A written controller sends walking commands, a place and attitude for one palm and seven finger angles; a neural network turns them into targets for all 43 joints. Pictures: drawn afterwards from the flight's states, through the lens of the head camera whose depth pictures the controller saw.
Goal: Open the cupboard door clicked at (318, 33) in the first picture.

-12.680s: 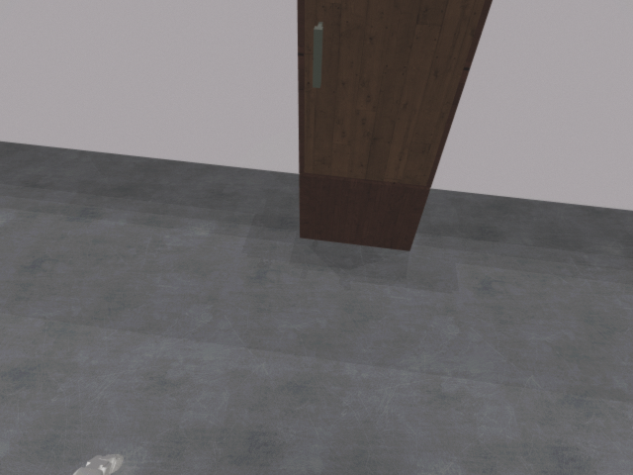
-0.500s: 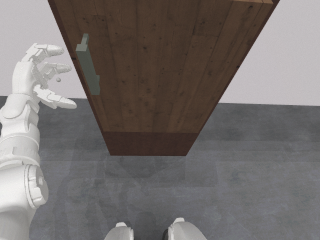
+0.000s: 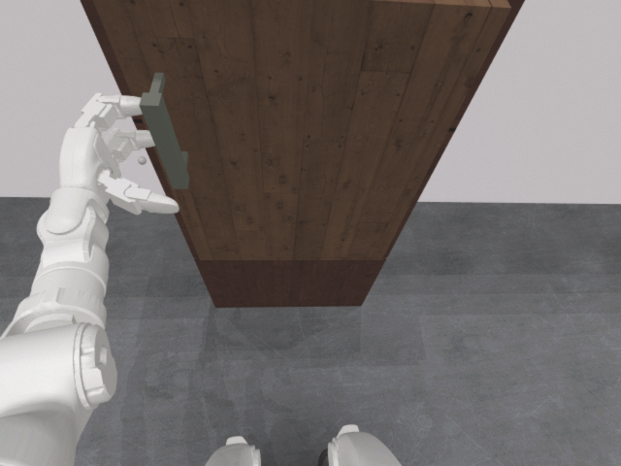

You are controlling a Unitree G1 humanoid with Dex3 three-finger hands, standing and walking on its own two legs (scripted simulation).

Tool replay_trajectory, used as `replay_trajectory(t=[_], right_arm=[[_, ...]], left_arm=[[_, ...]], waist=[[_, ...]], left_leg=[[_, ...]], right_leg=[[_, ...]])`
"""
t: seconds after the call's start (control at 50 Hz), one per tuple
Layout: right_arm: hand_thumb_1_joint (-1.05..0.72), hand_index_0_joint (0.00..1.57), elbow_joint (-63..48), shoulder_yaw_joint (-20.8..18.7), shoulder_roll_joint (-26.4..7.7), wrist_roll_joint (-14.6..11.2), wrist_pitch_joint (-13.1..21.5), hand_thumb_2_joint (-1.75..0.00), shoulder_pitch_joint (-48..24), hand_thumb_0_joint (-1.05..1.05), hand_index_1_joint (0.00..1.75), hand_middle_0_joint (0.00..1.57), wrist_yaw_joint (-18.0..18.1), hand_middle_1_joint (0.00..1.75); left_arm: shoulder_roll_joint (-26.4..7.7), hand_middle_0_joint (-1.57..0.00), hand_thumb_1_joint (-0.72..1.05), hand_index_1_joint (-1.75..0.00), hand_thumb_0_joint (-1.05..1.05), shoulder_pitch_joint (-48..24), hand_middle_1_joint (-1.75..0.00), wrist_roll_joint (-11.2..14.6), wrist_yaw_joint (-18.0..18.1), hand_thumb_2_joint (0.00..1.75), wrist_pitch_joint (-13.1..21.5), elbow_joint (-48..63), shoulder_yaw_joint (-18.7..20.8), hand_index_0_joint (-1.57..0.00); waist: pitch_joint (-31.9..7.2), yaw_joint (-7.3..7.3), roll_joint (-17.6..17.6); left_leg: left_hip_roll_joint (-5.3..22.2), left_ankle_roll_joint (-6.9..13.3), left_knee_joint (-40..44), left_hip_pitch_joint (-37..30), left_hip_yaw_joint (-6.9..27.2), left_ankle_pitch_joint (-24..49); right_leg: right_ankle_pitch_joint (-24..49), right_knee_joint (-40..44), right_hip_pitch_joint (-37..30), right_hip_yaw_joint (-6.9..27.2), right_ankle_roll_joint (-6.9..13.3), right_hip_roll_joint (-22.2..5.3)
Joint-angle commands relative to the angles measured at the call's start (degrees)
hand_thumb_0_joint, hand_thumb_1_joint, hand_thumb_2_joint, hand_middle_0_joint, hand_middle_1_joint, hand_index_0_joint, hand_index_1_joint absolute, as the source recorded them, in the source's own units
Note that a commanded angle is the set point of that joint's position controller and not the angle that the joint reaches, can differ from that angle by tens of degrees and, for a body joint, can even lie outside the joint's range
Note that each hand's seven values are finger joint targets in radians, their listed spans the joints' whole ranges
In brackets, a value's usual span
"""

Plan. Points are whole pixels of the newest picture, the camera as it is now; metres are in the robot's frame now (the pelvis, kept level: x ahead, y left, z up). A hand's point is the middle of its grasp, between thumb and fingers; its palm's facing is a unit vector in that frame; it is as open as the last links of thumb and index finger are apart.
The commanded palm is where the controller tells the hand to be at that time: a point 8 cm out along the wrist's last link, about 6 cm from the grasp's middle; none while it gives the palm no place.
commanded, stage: slide the fingers in behind the handle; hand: left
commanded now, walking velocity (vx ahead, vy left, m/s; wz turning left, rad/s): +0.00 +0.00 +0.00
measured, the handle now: (170, 135) +0.53 +0.16 +0.08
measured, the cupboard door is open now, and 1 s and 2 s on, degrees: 0 0 0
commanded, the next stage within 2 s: close the thumb around the handle in 1.16 s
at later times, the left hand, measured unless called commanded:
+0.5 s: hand (163, 162) +0.48 +0.16 +0.09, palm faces -0.03 -1.00 +0.00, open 14.0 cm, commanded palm +0.45 +0.21 +0.09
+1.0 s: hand (178, 163) +0.48 +0.14 +0.08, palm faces -0.02 -1.00 +0.00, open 13.9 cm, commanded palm +0.46 +0.19 +0.09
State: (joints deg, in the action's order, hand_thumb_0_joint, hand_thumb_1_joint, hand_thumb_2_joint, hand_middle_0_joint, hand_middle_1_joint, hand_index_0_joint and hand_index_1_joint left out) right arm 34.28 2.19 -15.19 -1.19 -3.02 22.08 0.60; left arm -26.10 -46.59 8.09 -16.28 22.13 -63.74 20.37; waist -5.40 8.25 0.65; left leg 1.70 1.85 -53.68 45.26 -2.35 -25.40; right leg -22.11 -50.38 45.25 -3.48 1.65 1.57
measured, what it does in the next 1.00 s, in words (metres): stands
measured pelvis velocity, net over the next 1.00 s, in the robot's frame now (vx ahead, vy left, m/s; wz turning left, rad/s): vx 0.00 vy -0.01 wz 0.01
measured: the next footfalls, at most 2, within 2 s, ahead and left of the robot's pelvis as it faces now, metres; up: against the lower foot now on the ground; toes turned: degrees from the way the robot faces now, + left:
none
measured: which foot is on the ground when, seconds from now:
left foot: down 0.00-1.00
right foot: down 0.00-1.00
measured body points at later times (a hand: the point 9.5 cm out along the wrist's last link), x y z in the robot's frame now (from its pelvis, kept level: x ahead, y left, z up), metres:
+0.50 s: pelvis +0.00 -0.01 +0.00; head +0.10 +0.01 +0.44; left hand +0.47 +0.21 +0.09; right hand +0.03 -0.27 -0.11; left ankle +0.00 +0.10 -0.69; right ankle +0.02 -0.11 -0.69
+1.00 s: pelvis +0.00 -0.01 +0.00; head +0.09 +0.00 +0.44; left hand +0.47 +0.20 +0.09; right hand +0.03 -0.27 -0.12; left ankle +0.00 +0.10 -0.69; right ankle +0.02 -0.11 -0.69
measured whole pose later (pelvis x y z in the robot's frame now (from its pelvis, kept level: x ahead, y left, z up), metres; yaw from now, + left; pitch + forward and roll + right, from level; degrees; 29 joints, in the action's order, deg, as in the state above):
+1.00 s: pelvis +0.00 -0.01 +0.00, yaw +1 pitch +17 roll -1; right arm 36.0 1.3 -15.0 -0.8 -1.8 22.1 -0.4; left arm -20.7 -48.0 7.2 -9.8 23.7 -64.0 15.7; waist -5.3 7.8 0.8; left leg 1.3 1.3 -53.9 45.5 -1.7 -25.1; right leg -22.5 -51.3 45.6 -4.0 2.2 1.3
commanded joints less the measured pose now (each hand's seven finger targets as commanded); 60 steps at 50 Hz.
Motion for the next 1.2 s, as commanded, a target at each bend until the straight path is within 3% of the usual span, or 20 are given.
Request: replay_trajectory(t=[0.0,0.14,0.18,0.3,0.34,0.4,0.48,0.52,0.6,0.66,0.72,0.76,0.78,0.84,0.92,0.96,0.98,1.0,1.08,1.18], right_arm=[[-0.9,0.2,-3.69,-3.59,-10.12,-0.01,1.48,-0.9,7.33,0.0,0.3,0.2,1.04,0.3],[-0.9,0.2,-3.05,-3.92,-9.95,-0.07,1.62,-0.9,7.44,0.0,0.3,0.2,0.84,0.3],[-0.9,0.2,-3.21,-3.94,-9.65,-0.12,1.6,-0.9,7.12,0.0,0.3,0.2,0.63,0.3],[-0.9,0.2,-3.59,-3.99,-9.67,0.08,1.68,-0.9,7.11,0.0,0.3,0.2,0.57,0.3],[-0.9,0.2,-3.38,-4.11,-9.16,0.07,1.81,-0.9,6.8,0.0,0.3,0.2,0.24,0.3],[-0.9,0.2,-3.39,-4.23,-9.18,0.09,1.89,-0.9,6.91,0.0,0.3,0.2,0.08,0.3],[-0.9,0.2,-3.55,-4.14,-9.04,-0.08,1.83,-0.9,6.41,0.0,0.3,0.2,0.12,0.3],[-0.9,0.2,-3.44,-4.07,-8.89,-0.05,1.89,-0.9,6.31,0.0,0.3,0.2,0.07,0.3],[-0.9,0.2,-3.32,-4.01,-9.06,0.15,2.19,-0.9,6.48,0.0,0.3,0.2,0.01,0.3],[-0.9,0.2,-3.04,-3.97,-8.77,0.19,2.38,-0.9,6.23,0.0,0.3,0.2,-0.05,0.3],[-0.9,0.2,-3.05,-4.13,-9.07,0.38,2.66,-0.9,6.48,0.0,0.3,0.2,-0.04,0.3],[-0.9,0.2,-2.81,-4.1,-8.69,0.43,2.76,-0.9,6.5,0.0,0.3,0.2,-0.24,0.3],[-0.9,0.2,-2.58,-4.2,-8.96,0.41,2.72,-0.9,6.7,0.0,0.3,0.2,-0.21,0.3],[-0.9,0.2,-2.44,-4.22,-8.78,0.37,2.72,-0.9,6.64,0.0,0.3,0.2,-0.34,0.3],[-0.9,0.2,-2.15,-4.27,-9.38,0.34,2.63,-0.9,6.99,0.0,0.3,0.2,-0.09,0.3],[-0.9,0.2,-2.1,-4.23,-8.88,0.39,2.76,-0.9,6.82,0.0,0.3,0.2,-0.29,0.3],[-0.9,0.2,-2.08,-4.32,-9.15,0.4,2.7,-0.9,6.93,0.0,0.3,0.2,-0.25,0.3],[-0.9,0.2,-2.11,-4.21,-9.05,0.5,2.8,-0.9,7.02,0.0,0.3,0.2,-0.22,0.3],[-0.9,0.2,-1.9,-4.19,-9.29,0.38,2.74,-0.9,6.98,0.0,0.3,0.2,-0.15,0.3],[-0.9,0.2,-1.9,-4.21,-9.1,0.38,2.79,-0.9,6.88,0.0,0.3,0.2,-0.14,0.3]], left_arm=[[-13.99,-0.3,-0.5,-1.2,0.0,-26.63,-1.2,0.51,-0.2,0.3,3.2,11.72,0.71,-0.3],[-12.22,-0.3,-0.5,-1.2,0.0,-25.46,-1.2,1.28,-0.87,0.3,3.15,12.71,-0.15,-0.3],[-9.49,-0.3,-0.5,-1.2,0.0,-24.84,-1.2,1.53,-0.68,0.3,2.99,13.15,-1.94,-0.3],[-12.52,-0.3,-0.5,-1.2,0.0,-24.87,-1.2,0.8,1.71,0.3,3.49,14.49,0.81,-0.3],[-9.61,-0.3,-0.5,-1.2,0.0,-25.33,-1.2,0.35,2.16,0.3,4.17,15.68,-1.46,-0.3],[-7.62,-0.3,-0.5,-1.2,0.0,-24.87,-1.2,0.88,2.48,0.3,4.28,16.09,-2.54,-0.3],[-8.24,-0.3,-0.5,-1.2,0.0,-22.85,-1.2,1.0,2.98,0.3,3.53,14.48,-1.32,-0.3],[-7.35,-0.3,-0.5,-1.2,0.0,-23.44,-1.2,0.41,3.48,0.3,3.9,14.95,-2.37,-0.3],[-6.78,-0.3,-0.5,-1.2,0.0,-24.25,-1.2,0.66,4.53,0.3,4.1,12.94,-2.08,-0.3],[-5.33,-0.3,-0.5,-1.2,0.0,-26.63,-1.2,-0.35,5.05,0.3,4.31,12.77,-3.84,-0.3],[-7.47,-0.3,-0.5,-1.2,0.0,-26.58,-1.2,-0.43,5.81,0.3,5.14,13.74,-1.77,-0.3],[-5.23,-0.3,-0.5,-1.2,0.0,-27.43,-1.2,-0.61,5.86,0.3,5.2,13.36,-3.51,-0.3],[-6.86,-0.3,-0.5,-1.2,0.0,-27.86,-1.2,-0.88,6.0,0.3,5.45,13.96,-2.65,-0.3],[-3.89,-0.3,-0.5,-1.2,0.0,-28.55,-1.2,-0.98,5.93,0.3,5.43,13.62,-5.1,-0.3],[-6.44,-0.3,-0.5,-1.2,0.0,-28.81,-1.2,-0.83,6.17,0.3,4.94,12.1,-3.13,-0.3],[-3.07,-0.3,-0.5,-1.2,0.0,-29.54,-1.2,-0.86,6.02,0.3,5.05,12.84,-5.73,-0.3],[-4.49,-0.3,-0.5,-1.2,0.0,-28.5,-1.2,-0.84,6.21,0.3,5.11,12.61,-4.5,-0.3],[-2.68,-0.3,-0.5,-1.2,0.0,-29.23,-1.2,-0.74,6.19,0.3,5.1,12.24,-6.08,-0.3],[-5.83,-0.3,-0.5,-1.2,0.0,-28.25,-1.2,-0.69,6.24,0.3,4.78,11.08,-3.52,-0.3],[-4.35,-0.3,-0.5,-1.2,0.0,-29.09,-1.2,-0.71,5.73,0.3,5.1,12.16,-4.96,-0.3]], waist=[[-22.41,0.57,3.84],[-24.82,0.07,5.25],[-24.41,0.32,4.83],[-24.83,-0.75,5.08],[-25.33,-0.37,6.08],[-25.71,0.16,4.33],[-23.79,-0.85,2.98],[-24.07,-0.51,4.63],[-21.76,0.0,1.54],[-22.17,0.45,2.84],[-25.65,-0.37,3.01],[-25.01,0.23,3.46],[-25.36,0.1,3.27],[-25.01,0.68,4.82],[-24.3,0.79,2.72],[-24.32,1.01,4.6],[-24.46,0.51,3.9],[-23.95,1.52,4.03],[-23.09,0.89,1.87],[-24.28,0.98,4.17]], left_leg=[[-1.15,0.26,5.83,-13.17,4.08,17.39],[-1.06,-0.01,5.3,-15.35,4.08,20.26],[-1.08,-0.07,5.39,-15.69,4.11,19.99],[-1.52,0.13,5.41,-13.92,3.63,19.72],[-1.28,-0.15,5.46,-16.25,3.88,20.86],[-1.33,-0.01,5.29,-16.7,3.87,21.74],[-1.66,0.04,6.12,-13.74,3.0,19.13],[-1.53,-0.07,5.88,-15.3,3.29,20.2],[-1.8,0.17,6.03,-12.88,3.27,17.04],[-1.77,-0.01,6.07,-13.24,3.38,16.1],[-1.83,-0.09,5.55,-14.11,3.49,17.58],[-1.8,-0.13,5.38,-14.22,3.43,17.62],[-1.67,-0.15,5.39,-14.36,3.66,18.05],[-1.68,-0.22,5.28,-15.73,3.94,18.2],[-1.68,-0.07,5.43,-14.23,4.04,16.76],[-1.72,-0.26,5.6,-15.84,4.3,17.05],[-1.6,-0.28,5.54,-15.6,4.37,17.09],[-1.71,-0.06,5.29,-16.14,4.4,18.0],[-1.92,0.1,5.42,-12.43,3.65,15.32],[-1.74,-0.16,5.4,-15.04,4.1,16.57]], right_leg=[[16.13,5.31,-11.52,2.88,-0.46,1.03],[18.5,5.04,-11.62,2.83,-0.37,1.05],[18.08,5.13,-10.91,2.52,-0.39,1.1],[19.07,4.81,-13.45,3.0,-0.33,0.95],[19.09,4.78,-11.82,2.69,-0.4,1.01],[20.17,4.88,-12.5,2.6,-0.4,1.18],[19.87,5.55,-14.59,3.04,-0.55,1.0],[19.85,5.15,-12.82,2.81,-0.42,0.98],[17.68,5.71,-12.9,2.93,-0.53,0.95],[16.68,5.5,-11.7,3.03,-0.58,0.78],[17.84,4.83,-13.0,3.22,-0.52,0.82],[17.94,4.86,-12.3,3.09,-0.57,0.84],[18.17,4.68,-12.44,3.08,-0.51,0.83],[17.43,4.71,-10.38,2.82,-0.44,0.95],[16.5,5.01,-10.78,2.84,-0.52,0.93],[15.91,5.02,-9.56,2.47,-0.36,0.95],[15.84,4.9,-9.76,2.48,-0.29,0.99],[16.52,4.88,-9.01,2.36,-0.3,1.13],[16.07,5.5,-11.61,3.22,-0.6,0.9],[16.0,5.05,-9.89,2.68,-0.37,0.9]])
